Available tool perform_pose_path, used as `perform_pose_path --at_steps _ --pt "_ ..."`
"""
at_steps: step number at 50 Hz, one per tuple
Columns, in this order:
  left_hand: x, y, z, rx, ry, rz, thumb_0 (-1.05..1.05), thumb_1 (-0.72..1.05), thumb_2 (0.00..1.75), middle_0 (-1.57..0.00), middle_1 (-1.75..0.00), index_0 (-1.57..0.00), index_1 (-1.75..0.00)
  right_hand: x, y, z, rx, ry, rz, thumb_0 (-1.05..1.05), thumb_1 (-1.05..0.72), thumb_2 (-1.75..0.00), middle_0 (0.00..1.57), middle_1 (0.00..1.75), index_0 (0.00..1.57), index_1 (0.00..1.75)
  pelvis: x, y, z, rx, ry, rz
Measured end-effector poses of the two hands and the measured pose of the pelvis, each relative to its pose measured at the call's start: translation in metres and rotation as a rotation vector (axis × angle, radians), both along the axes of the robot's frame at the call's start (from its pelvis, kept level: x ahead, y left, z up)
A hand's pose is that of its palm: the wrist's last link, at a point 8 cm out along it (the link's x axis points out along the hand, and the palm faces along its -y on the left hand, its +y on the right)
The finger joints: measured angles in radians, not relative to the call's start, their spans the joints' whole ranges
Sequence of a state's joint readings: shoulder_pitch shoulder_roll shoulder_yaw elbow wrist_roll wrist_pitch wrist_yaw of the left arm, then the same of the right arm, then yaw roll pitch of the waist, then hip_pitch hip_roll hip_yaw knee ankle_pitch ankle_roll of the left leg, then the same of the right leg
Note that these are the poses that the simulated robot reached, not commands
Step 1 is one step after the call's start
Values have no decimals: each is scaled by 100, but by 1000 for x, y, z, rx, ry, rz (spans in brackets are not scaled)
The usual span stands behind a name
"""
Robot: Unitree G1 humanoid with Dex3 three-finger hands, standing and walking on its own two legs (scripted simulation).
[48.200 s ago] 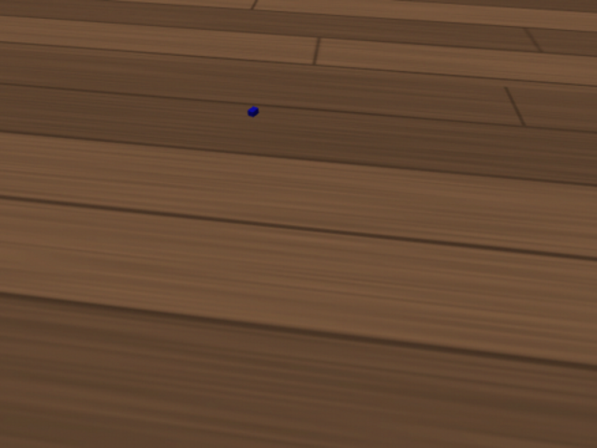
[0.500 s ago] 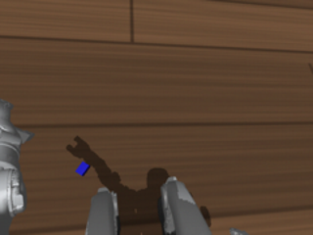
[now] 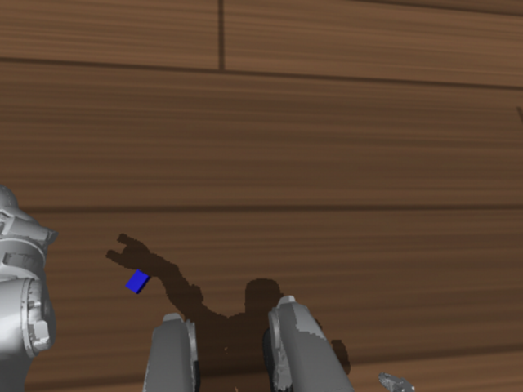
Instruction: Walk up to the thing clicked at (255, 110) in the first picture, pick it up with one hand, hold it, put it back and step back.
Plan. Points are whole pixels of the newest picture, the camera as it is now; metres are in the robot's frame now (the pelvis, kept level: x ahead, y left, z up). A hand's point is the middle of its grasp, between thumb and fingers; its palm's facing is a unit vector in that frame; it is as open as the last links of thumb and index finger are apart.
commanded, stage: go down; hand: left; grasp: from above
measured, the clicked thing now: (138, 281) +0.37 +0.25 -0.60
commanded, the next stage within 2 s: withdraw in 0.04 s
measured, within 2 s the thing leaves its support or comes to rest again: neither
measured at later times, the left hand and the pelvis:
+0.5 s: hand (51, 227) +0.43 +0.33 -0.21, palm faces -0.19 -0.41 -0.89, open 12.4 cm; pelvis -0.03 +0.00 -0.09, yaw -2 degrees
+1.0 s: hand (88, 236) +0.44 +0.31 -0.33, palm faces -0.43 -0.28 -0.86, open 12.0 cm; pelvis -0.05 +0.00 -0.20, yaw -2 degrees
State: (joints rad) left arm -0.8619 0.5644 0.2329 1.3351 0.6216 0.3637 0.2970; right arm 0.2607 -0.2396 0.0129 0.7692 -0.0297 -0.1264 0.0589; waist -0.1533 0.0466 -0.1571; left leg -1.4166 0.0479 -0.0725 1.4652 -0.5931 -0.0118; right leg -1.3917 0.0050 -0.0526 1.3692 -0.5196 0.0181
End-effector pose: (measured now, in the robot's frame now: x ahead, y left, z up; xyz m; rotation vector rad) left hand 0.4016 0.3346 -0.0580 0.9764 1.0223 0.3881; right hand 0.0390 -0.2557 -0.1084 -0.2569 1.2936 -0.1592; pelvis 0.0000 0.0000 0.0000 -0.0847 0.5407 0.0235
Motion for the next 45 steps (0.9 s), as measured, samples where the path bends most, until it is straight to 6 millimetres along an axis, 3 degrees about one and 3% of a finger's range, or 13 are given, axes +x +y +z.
perform_pose_path --at_steps 13,23,34,45 --pt "3 2 -28 58 15 17 0 -15 72 -32 -71 -33 -73 -3 -4 -27 2 8 30 1 -92 -90 20 30 20 30 -6 -3 -27 -3 41 -5" --pt "24 -1 -80 124 3 -46 0 -23 73 -36 -76 -35 -79 -26 -8 -77 1 52 40 1 -93 -91 20 30 20 30 -22 -2 -81 -13 87 -17" --pt "41 -5 -130 169 12 -111 0 -31 80 -38 -77 -35 -82 -60 0 -136 26 109 -16 1 -94 -91 20 30 20 30 -37 0 -138 -14 110 -24" --pt "53 -16 -172 187 69 -271 0 -27 77 -43 -70 -39 -75 -74 2 -173 34 126 -16 1 -94 -91 20 30 20 30 -43 2 -179 -13 110 -20"
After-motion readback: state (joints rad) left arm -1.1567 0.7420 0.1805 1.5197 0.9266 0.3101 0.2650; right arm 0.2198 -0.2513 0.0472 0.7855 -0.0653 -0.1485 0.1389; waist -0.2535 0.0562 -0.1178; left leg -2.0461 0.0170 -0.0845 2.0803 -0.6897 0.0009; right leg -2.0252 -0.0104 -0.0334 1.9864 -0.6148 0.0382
